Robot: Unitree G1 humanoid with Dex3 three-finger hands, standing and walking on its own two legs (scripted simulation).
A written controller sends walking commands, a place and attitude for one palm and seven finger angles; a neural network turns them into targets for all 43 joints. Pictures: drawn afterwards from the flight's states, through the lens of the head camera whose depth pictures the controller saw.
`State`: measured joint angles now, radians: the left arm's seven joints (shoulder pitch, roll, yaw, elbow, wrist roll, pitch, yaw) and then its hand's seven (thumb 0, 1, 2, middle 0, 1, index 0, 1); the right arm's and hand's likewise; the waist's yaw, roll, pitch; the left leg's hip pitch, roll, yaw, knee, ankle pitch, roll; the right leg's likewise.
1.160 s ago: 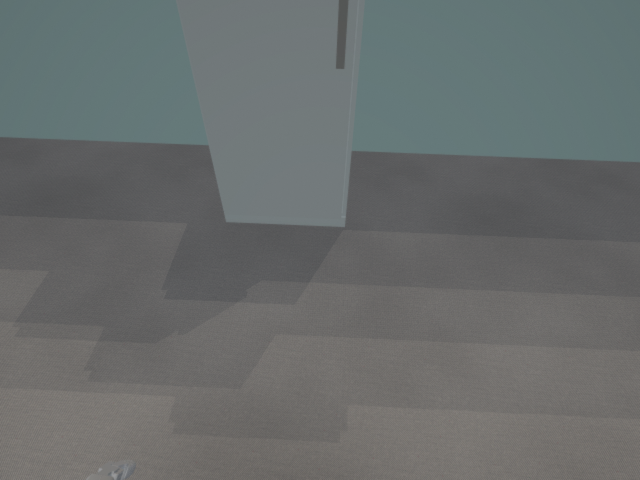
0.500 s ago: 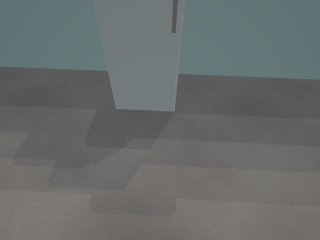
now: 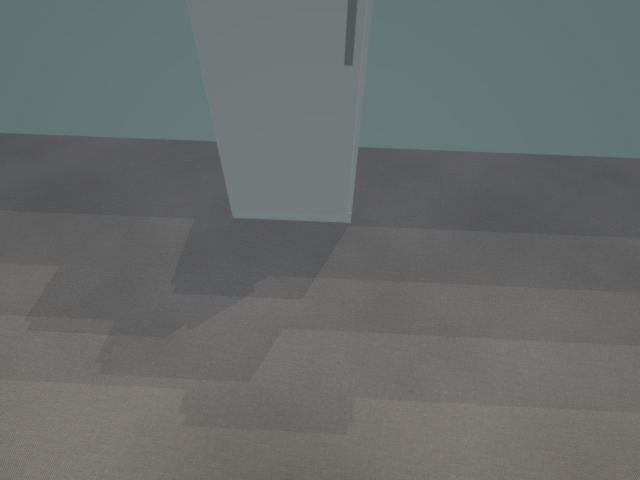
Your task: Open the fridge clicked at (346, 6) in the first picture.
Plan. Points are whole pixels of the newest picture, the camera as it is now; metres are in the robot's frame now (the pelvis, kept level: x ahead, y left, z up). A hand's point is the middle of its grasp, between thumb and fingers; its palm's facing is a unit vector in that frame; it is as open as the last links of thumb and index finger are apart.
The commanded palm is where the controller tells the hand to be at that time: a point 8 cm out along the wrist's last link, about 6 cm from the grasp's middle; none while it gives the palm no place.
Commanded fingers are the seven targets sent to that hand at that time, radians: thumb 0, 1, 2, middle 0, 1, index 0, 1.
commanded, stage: look at it before walking up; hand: right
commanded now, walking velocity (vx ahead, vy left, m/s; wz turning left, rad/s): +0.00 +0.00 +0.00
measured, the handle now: out of the picture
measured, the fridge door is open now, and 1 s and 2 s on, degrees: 0 0 0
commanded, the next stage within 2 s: walk to a spot facing it in 0.28 s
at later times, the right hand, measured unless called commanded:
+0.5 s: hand out of the picture +0.07 -0.24 -0.16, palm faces -0.03 +0.95 -0.31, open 7.4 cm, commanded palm none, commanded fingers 0.00 -0.90 -0.90 0.20 0.30 0.20 0.30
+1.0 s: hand out of the picture +0.16 -0.15 -0.20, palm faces -0.08 +0.98 -0.20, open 7.4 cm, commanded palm none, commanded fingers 0.00 -0.90 -0.90 0.20 0.30 0.20 0.30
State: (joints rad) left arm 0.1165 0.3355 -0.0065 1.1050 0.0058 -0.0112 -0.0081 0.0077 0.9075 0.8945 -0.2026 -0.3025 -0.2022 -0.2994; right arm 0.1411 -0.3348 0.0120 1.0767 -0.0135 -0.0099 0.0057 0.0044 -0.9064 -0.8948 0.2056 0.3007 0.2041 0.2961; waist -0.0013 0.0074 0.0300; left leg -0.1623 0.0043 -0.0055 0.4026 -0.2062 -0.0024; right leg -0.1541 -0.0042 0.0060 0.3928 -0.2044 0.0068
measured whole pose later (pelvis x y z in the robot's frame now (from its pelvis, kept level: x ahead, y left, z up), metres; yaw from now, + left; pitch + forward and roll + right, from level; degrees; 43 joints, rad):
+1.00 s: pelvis +0.14 +0.03 -0.03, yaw +10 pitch -1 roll +1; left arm 0.32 0.18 0.02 1.12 0.02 -0.01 0.00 0.01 0.91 0.89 -0.20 -0.30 -0.20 -0.30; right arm 0.37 -0.16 -0.04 1.01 -0.03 -0.08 -0.01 0.00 -0.91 -0.89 0.20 0.30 0.20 0.30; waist -0.04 -0.01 0.04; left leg -0.18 -0.05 0.03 0.70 -0.51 0.06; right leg -0.44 -0.09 -0.07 1.32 -0.52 0.02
